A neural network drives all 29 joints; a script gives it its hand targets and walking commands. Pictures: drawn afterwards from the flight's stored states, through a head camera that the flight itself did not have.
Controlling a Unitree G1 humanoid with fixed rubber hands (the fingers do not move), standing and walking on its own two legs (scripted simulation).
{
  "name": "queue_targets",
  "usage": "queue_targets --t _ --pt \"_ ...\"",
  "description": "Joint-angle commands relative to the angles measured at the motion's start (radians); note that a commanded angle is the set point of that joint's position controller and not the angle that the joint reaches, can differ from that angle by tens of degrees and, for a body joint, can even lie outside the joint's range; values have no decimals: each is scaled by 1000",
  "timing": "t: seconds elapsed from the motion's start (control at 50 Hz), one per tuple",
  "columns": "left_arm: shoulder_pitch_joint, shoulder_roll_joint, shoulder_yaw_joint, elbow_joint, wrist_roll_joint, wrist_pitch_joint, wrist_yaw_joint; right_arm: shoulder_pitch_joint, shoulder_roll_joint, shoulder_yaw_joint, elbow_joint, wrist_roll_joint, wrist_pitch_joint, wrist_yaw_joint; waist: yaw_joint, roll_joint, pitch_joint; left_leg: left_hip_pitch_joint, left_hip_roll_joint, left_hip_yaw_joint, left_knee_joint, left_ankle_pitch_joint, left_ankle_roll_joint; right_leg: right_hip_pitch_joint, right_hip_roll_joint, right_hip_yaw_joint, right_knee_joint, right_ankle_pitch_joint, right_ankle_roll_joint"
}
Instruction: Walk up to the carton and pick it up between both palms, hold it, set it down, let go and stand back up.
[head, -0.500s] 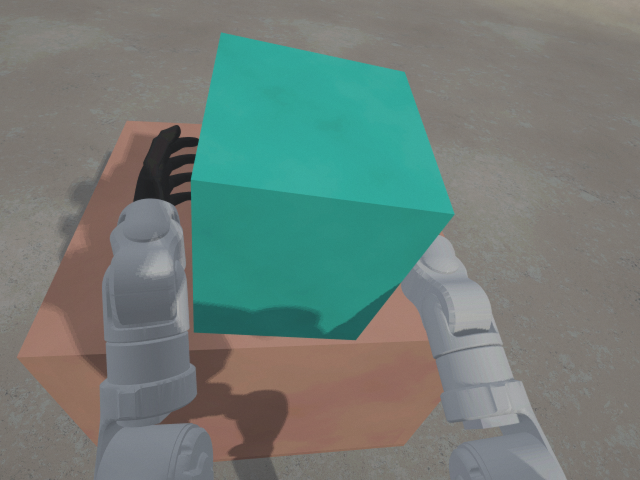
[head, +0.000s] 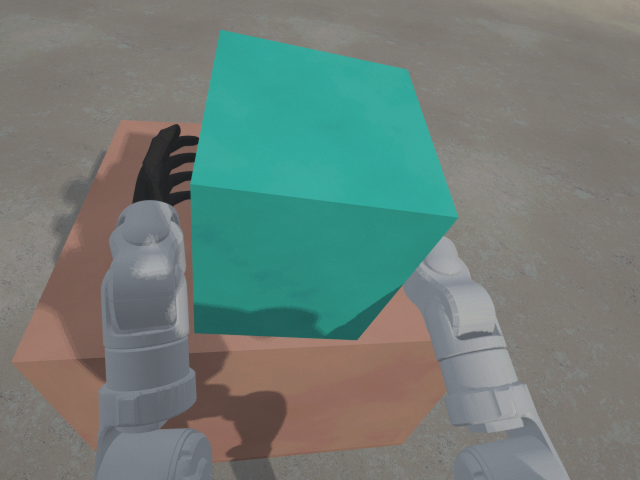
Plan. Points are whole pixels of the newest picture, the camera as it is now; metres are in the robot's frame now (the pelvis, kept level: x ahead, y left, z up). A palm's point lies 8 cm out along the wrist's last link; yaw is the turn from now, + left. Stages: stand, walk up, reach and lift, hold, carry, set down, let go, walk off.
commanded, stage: hold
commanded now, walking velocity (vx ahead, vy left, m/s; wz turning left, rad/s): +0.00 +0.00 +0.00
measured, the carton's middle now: (297, 205) +0.36 +0.01 +0.19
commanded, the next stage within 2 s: set down in 0.92 s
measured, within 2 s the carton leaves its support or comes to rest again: neither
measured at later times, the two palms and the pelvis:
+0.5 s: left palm (159, 202) +0.34 +0.16 +0.20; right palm (421, 233) +0.34 -0.13 +0.17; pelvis +0.00 +0.00 +0.00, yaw +0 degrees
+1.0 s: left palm (160, 204) +0.34 +0.16 +0.20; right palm (421, 235) +0.34 -0.13 +0.16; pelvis -0.01 -0.01 +0.00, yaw +0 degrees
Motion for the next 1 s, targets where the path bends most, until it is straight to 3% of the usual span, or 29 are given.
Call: queue_targets --t 0.0,0.2,0.28,0.5,0.72,0.76,0.82,0.9,0.92,0.98 --pt "-506 -359 -444 -145 -174 -58 -117 -726 311 277 -294 70 -70 52 -11 113 -436 168 -40 34 14 300 -29 68 18 -9 8 185 49" --pt "-512 -358 -439 -148 -176 -63 -118 -716 299 265 -299 53 -61 49 -23 97 -440 183 -40 29 12 296 -28 65 19 -11 4 186 50" --pt "-512 -359 -434 -123 -175 -57 -125 -718 305 257 -281 58 -54 47 -26 126 -420 149 -42 32 1 263 -31 54 9 -13 -1 154 52" --pt "-510 -355 -435 -147 -172 -69 -122 -725 319 277 -301 62 -73 50 -8 111 -471 188 -49 37 18 342 -29 63 19 -12 14 237 55" --pt "-513 -356 -410 -96 -169 -60 -124 -747 317 252 -287 49 -65 52 -9 80 -406 150 -42 35 -15 212 -12 56 11 -8 1 128 59" --pt "-527 -351 -409 -96 -171 -64 -123 -742 298 238 -263 44 -64 50 -22 110 -399 136 -42 37 -15 203 -20 47 8 -9 5 117 54" --pt "-536 -353 -421 -108 -171 -66 -119 -741 313 241 -256 46 -69 51 -13 116 -411 127 -46 39 -14 223 -23 59 8 -6 7 129 54" --pt "-533 -371 -428 -116 -173 -81 -119 -758 336 258 -270 48 -80 61 -6 99 -436 151 -44 39 -3 263 -21 61 12 -9 15 162 60" --pt "-533 -346 -427 -107 -187 -96 -132 -740 324 251 -284 43 -94 58 -23 99 -441 140 -41 47 -8 225 -25 58 13 -20 18 175 67" --pt "-547 -349 -411 -75 -179 -149 -152 -743 327 225 -280 2 -134 58 -31 106 -453 104 -43 47 -22 202 -17 80 8 -21 20 197 72"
